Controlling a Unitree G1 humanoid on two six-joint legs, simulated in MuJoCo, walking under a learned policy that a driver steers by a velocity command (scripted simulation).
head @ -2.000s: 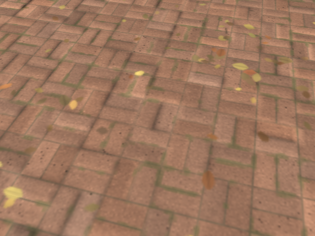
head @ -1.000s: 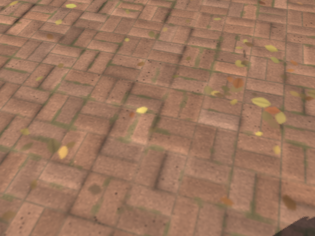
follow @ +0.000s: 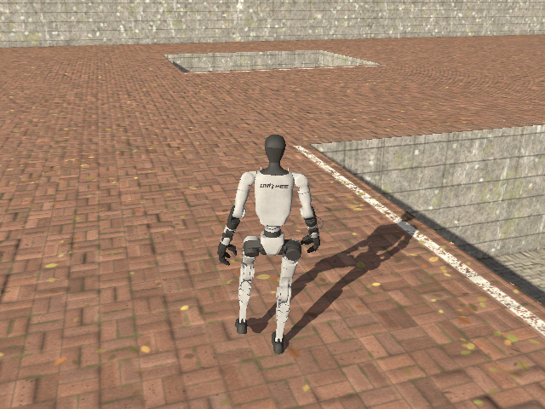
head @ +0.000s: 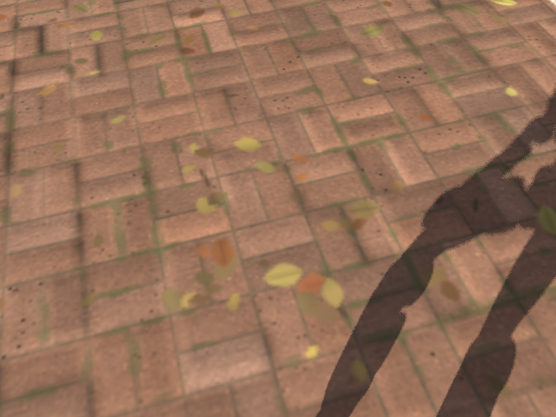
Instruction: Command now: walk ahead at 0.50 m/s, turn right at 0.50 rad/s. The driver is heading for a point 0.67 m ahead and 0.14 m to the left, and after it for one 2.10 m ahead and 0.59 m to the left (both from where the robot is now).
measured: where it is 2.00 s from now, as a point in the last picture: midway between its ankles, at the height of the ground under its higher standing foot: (304, 352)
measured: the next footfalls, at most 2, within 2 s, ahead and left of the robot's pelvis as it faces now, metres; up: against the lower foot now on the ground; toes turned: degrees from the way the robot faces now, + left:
left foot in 0.30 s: +0.36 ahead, +0.11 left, +0.00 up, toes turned -3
right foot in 0.80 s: +0.61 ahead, -0.09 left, +0.00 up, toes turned +5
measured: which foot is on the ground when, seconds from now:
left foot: up 0.00-0.28, down 0.30-0.80, up 0.82-1.00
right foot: down 0.00-0.32, up 0.34-0.78, down 0.80-1.00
